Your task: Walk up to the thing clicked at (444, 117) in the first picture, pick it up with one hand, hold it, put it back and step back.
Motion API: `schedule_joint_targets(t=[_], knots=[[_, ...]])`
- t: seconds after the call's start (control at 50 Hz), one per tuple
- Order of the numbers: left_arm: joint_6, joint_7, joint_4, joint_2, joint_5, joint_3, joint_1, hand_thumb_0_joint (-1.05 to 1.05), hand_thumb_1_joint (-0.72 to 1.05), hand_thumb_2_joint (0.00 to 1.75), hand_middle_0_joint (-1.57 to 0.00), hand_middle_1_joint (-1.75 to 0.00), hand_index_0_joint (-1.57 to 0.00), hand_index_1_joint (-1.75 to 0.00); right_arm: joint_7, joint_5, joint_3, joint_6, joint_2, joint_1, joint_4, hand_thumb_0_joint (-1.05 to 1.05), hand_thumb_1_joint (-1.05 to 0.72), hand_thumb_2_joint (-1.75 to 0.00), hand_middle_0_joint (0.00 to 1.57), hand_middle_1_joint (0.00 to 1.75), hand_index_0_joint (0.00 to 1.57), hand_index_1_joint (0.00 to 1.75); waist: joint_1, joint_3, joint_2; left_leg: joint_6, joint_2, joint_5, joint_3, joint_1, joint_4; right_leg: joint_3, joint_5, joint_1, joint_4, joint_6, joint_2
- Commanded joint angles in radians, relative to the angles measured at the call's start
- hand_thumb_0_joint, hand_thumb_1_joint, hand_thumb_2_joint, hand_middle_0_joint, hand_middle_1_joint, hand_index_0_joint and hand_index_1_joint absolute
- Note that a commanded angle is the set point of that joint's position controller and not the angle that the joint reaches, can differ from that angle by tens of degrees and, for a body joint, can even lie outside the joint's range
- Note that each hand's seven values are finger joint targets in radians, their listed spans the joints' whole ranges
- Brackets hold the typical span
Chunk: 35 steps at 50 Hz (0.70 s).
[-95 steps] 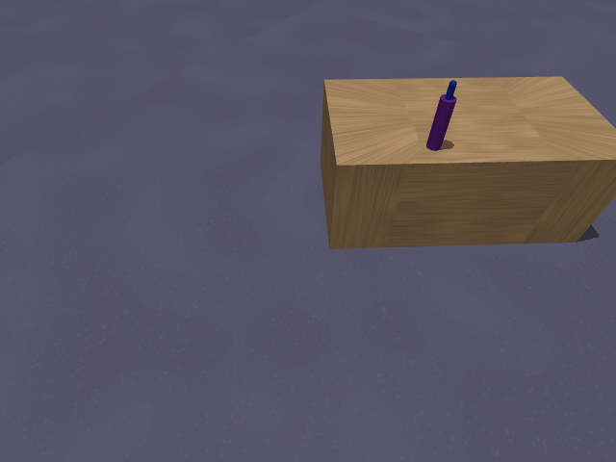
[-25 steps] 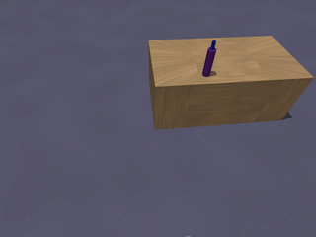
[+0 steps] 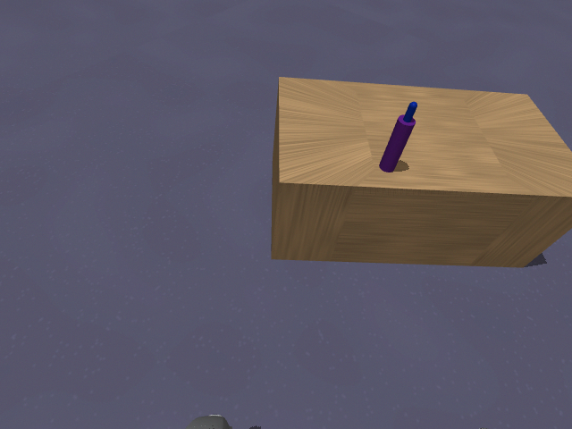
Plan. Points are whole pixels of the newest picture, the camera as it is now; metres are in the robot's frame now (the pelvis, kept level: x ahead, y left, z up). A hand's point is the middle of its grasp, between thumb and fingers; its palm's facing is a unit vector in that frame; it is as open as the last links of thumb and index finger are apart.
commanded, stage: walk up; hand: right
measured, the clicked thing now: (399, 137) +0.93 -0.30 -0.18
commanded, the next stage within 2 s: none
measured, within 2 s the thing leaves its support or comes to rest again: neither
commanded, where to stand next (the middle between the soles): +0.52 -0.10 m, yaw +1 degrees
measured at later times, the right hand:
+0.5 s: hand (501, 369) +0.27 -0.38 -0.15, palm faces -0.05 +0.94 -0.34, open 7.4 cm
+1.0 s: hand (475, 257) +0.47 -0.36 -0.10, palm faces -0.05 +0.92 -0.39, open 7.4 cm
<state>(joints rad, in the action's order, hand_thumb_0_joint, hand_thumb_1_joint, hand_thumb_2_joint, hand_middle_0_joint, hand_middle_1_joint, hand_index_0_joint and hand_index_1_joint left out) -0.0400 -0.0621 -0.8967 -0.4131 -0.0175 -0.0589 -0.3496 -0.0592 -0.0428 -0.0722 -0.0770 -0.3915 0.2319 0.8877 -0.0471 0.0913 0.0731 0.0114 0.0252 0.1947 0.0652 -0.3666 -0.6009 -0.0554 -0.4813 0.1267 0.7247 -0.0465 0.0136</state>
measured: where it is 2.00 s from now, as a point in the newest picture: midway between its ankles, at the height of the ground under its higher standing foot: (306, 348)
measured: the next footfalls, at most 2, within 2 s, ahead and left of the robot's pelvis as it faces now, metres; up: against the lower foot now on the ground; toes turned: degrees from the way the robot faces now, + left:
right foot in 0.34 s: +0.29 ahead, -0.21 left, +0.00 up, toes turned -5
left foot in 0.78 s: +0.45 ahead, +0.02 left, +0.00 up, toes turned +5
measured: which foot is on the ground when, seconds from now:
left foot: down 0.00-0.36, up 0.38-0.76, down 0.78-1.00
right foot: up 0.00-0.32, down 0.34-0.80, up 0.82-1.00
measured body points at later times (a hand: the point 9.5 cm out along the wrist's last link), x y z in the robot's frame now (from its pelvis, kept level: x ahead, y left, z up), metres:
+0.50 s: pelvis +0.21 -0.10 +0.00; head +0.22 -0.13 +0.45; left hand +0.28 +0.23 -0.08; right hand +0.27 -0.42 -0.13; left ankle +0.17 +0.06 -0.64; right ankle +0.25 -0.21 -0.72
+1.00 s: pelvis +0.38 -0.10 +0.01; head +0.39 -0.08 +0.46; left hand +0.42 +0.22 -0.11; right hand +0.47 -0.41 -0.08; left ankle +0.41 +0.01 -0.72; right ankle +0.41 -0.24 -0.66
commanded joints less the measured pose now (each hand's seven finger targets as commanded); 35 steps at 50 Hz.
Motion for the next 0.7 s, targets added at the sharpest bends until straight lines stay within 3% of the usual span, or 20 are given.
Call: schedule_joint_targets(t=[0.0, 0.02, 0.04, 0.1, 0.16, 0.24, 0.28, 0.3, 0.32, 0.34, 0.36, 0.38, 0.4, 0.44, 0.48, 0.52, 0.58, 0.62, 0.66, 0.68], knots=[[-0.019, 0.036, 0.114, -0.259, 0.002, -0.059, 0.023, 0.0, 0.9, 0.9, -0.2, -0.3, -0.2, -0.3, 0.048, 0.033, -0.122, -0.029, -0.37, 0.21, -0.069, 0.0, -0.9, -0.9, 0.2, 0.3, 0.2, 0.3, 0.138, -0.161, -0.211, 0.317, 0.456, 0.244, -0.763, 0.541, 0.311, 0.172, -0.069, 0.587, 0.479, -0.005, 0.018], [-0.026, 0.036, 0.121, -0.249, 0.003, -0.05, 0.056, 0.0, 0.9, 0.9, -0.2, -0.3, -0.2, -0.3, 0.049, 0.036, -0.105, -0.028, -0.334, 0.172, -0.086, 0.0, -0.9, -0.9, 0.2, 0.3, 0.2, 0.3, 0.125, -0.108, -0.144, 0.301, 0.406, 0.06, -0.606, 0.467, 0.295, 0.189, -0.017, 0.582, 0.475, 0.0, 0.032], [-0.028, 0.03, 0.108, -0.227, 0.011, -0.053, 0.05, 0.0, 0.9, 0.9, -0.2, -0.3, -0.2, -0.3, 0.052, 0.039, -0.081, -0.03, -0.29, 0.136, -0.097, 0.0, -0.9, -0.9, 0.2, 0.3, 0.2, 0.3, 0.098, -0.063, -0.121, 0.255, 0.339, -0.068, -0.449, 0.385, 0.28, 0.203, 0.045, 0.539, 0.443, 0.002, 0.046], [-0.019, 0.01, 0.093, -0.191, 0.015, -0.053, 0.002, 0.0, 0.9, 0.9, -0.2, -0.3, -0.2, -0.3, 0.051, 0.048, -0.064, -0.042, -0.269, 0.122, -0.104, 0.0, -0.9, -0.9, 0.2, 0.3, 0.2, 0.3, 0.058, -0.032, -0.174, 0.204, 0.257, -0.315, -0.214, 0.256, 0.251, 0.139, 0.124, 0.428, 0.321, 0.024, 0.071], [-0.018, -0.013, 0.128, -0.165, 0.014, -0.049, 0.064, 0.0, 0.9, 0.9, -0.2, -0.3, -0.2, -0.3, 0.048, 0.037, -0.068, -0.044, -0.29, 0.079, -0.136, 0.0, -0.9, -0.9, 0.2, 0.3, 0.2, 0.3, 0.056, 0.006, -0.235, 0.228, 0.259, -0.288, -0.135, 0.181, 0.266, 0.076, 0.158, 0.384, 0.106, 0.043, 0.106], [-0.021, -0.028, 0.11, -0.181, 0.006, -0.072, 0.063, 0.0, 0.9, 0.9, -0.2, -0.3, -0.2, -0.3, 0.041, 0.037, -0.07, -0.04, -0.32, 0.023, -0.146, 0.0, -0.9, -0.9, 0.2, 0.3, 0.2, 0.3, 0.028, -0.052, -0.257, 0.172, 0.213, -0.02, -0.096, 0.038, 0.214, 0.005, 0.332, 0.131, -0.061, 0.024, 0.066], [-0.019, -0.023, 0.069, -0.207, 0.003, -0.09, -0.033, 0.0, 0.9, 0.9, -0.2, -0.3, -0.2, -0.3, 0.042, 0.036, -0.064, -0.027, -0.303, -0.012, -0.153, 0.0, -0.9, -0.9, 0.2, 0.3, 0.2, 0.3, -0.034, -0.091, -0.178, 0.14, 0.196, 0.101, -0.087, -0.05, 0.103, -0.036, 0.354, -0.046, -0.08, 0.019, 0.031], [-0.025, -0.016, 0.045, -0.246, 0.0, -0.108, -0.093, 0.0, 0.9, 0.9, -0.2, -0.3, -0.2, -0.3, 0.042, 0.032, -0.05, -0.023, -0.261, 0.024, -0.153, 0.0, -0.9, -0.9, 0.2, 0.3, 0.2, 0.3, -0.059, -0.13, -0.046, 0.115, 0.15, 0.107, -0.053, -0.117, -0.073, -0.007, 0.289, -0.173, -0.092, 0.012, 0.015], [-0.033, -0.003, 0.03, -0.302, -0.004, -0.133, -0.183, 0.0, 0.9, 0.9, -0.2, -0.3, -0.2, -0.3, 0.04, 0.03, -0.028, -0.019, -0.2, 0.082, -0.145, 0.0, -0.9, -0.9, 0.2, 0.3, 0.2, 0.3, -0.107, -0.162, 0.189, 0.083, 0.052, 0.158, 0.032, -0.197, -0.371, 0.109, 0.062, -0.253, -0.227, -0.008, 0.076], [-0.045, 0.011, 0.062, -0.363, -0.006, -0.14, -0.195, 0.0, 0.9, 0.9, -0.2, -0.3, -0.2, -0.3, 0.042, 0.038, -0.005, -0.012, -0.147, 0.122, -0.155, 0.0, -0.9, -0.9, 0.2, 0.3, 0.2, 0.3, -0.094, -0.131, 0.324, 0.039, -0.059, 0.354, -0.013, -0.335, -0.591, 0.544, -0.146, -0.221, -0.427, -0.077, 0.31], [-0.044, 0.011, 0.087, -0.383, 0.006, -0.13, -0.121, 0.0, 0.9, 0.9, -0.2, -0.3, -0.2, -0.3, 0.051, 0.036, -0.035, -0.001, -0.246, 0.101, -0.141, 0.0, -0.9, -0.9, 0.2, 0.3, 0.2, 0.3, -0.071, -0.102, 0.237, 0.023, -0.024, 0.353, -0.079, -0.346, -0.676, 0.736, -0.212, -0.14, -0.514, -0.172, 0.409], [-0.041, 0.014, 0.112, -0.376, 0.014, -0.124, -0.04, 0.0, 0.9, 0.9, -0.2, -0.3, -0.2, -0.3, 0.054, 0.033, -0.043, 0.001, -0.285, 0.076, -0.123, 0.0, -0.9, -0.9, 0.2, 0.3, 0.2, 0.3, -0.046, -0.045, 0.179, 0.022, 0.032, 0.307, -0.11, -0.33, -0.691, 0.763, -0.201, -0.03, -0.53, -0.211, 0.418], [-0.042, 0.019, 0.121, -0.34, 0.018, -0.113, -0.008, 0.0, 0.9, 0.9, -0.2, -0.3, -0.2, -0.3, 0.051, 0.044, -0.045, -0.001, -0.285, 0.061, -0.101, 0.0, -0.9, -0.9, 0.2, 0.3, 0.2, 0.3, -0.025, 0.005, 0.098, 0.022, 0.059, 0.238, -0.165, -0.306, -0.672, 0.619, -0.096, 0.039, -0.513, -0.195, 0.37], [-0.051, 0.027, 0.124, -0.276, 0.022, -0.091, 0.051, 0.0, 0.9, 0.9, -0.2, -0.3, -0.2, -0.3, 0.041, 0.057, -0.034, 0.005, -0.241, 0.137, -0.057, 0.0, -0.9, -0.9, 0.2, 0.3, 0.2, 0.3, 0.033, 0.012, 0.083, 0.031, 0.073, 0.16, -0.144, -0.223, -0.579, 0.358, 0.114, 0.1, -0.458, -0.129, 0.261], [-0.058, 0.027, 0.124, -0.255, 0.017, -0.082, 0.046, 0.0, 0.9, 0.9, -0.2, -0.3, -0.2, -0.3, 0.027, 0.046, -0.033, 0.01, -0.225, 0.167, -0.048, 0.0, -0.9, -0.9, 0.2, 0.3, 0.2, 0.3, 0.042, -0.006, 0.106, 0.019, 0.068, 0.111, -0.106, -0.162, -0.507, 0.258, 0.213, 0.14, -0.445, -0.155, 0.225], [-0.065, 0.028, 0.128, -0.244, 0.017, -0.078, 0.017, 0.0, 0.9, 0.9, -0.2, -0.3, -0.2, -0.3, 0.015, 0.041, -0.033, 0.013, -0.215, 0.133, -0.06, 0.0, -0.9, -0.9, 0.2, 0.3, 0.2, 0.3, 0.027, -0.008, 0.085, 0.004, 0.059, 0.092, -0.081, -0.169, -0.391, 0.201, 0.263, 0.115, -0.446, -0.164, 0.211], [-0.069, 0.028, 0.14, -0.26, 0.008, -0.084, -0.013, 0.0, 0.9, 0.9, -0.2, -0.3, -0.2, -0.3, 0.004, 0.027, -0.031, 0.01, -0.196, 0.041, -0.105, 0.0, -0.9, -0.9, 0.2, 0.3, 0.2, 0.3, -0.001, -0.017, 0.068, -0.011, 0.069, 0.089, -0.061, -0.189, -0.216, 0.199, 0.294, 0.054, -0.445, -0.192, 0.254], [-0.067, 0.027, 0.143, -0.261, 0.008, -0.081, -0.04, 0.0, 0.9, 0.9, -0.2, -0.3, -0.2, -0.3, 0.001, 0.025, -0.029, 0.001, -0.187, -0.011, -0.125, 0.0, -0.9, -0.9, 0.2, 0.3, 0.2, 0.3, -0.022, -0.029, 0.045, -0.004, 0.058, 0.053, -0.042, -0.15, -0.112, 0.182, 0.374, 0.027, -0.405, -0.182, 0.256], [-0.063, 0.028, 0.147, -0.266, 0.007, -0.075, -0.051, 0.0, 0.9, 0.9, -0.2, -0.3, -0.2, -0.3, 0.0, 0.026, -0.034, -0.005, -0.18, -0.029, -0.136, 0.0, -0.9, -0.9, 0.2, 0.3, 0.2, 0.3, -0.023, -0.048, 0.036, 0.006, 0.036, 0.022, -0.013, -0.077, -0.059, 0.162, 0.434, 0.037, -0.371, -0.166, 0.256], [-0.062, 0.028, 0.153, -0.273, 0.007, -0.074, -0.027, 0.0, 0.9, 0.9, -0.2, -0.3, -0.2, -0.3, 0.0, 0.027, -0.036, -0.007, -0.179, -0.013, -0.136, 0.0, -0.9, -0.9, 0.2, 0.3, 0.2, 0.3, -0.002, -0.064, 0.034, 0.017, 0.033, 0.007, -0.008, -0.024, -0.039, 0.166, 0.426, 0.053, -0.356, -0.163, 0.269]])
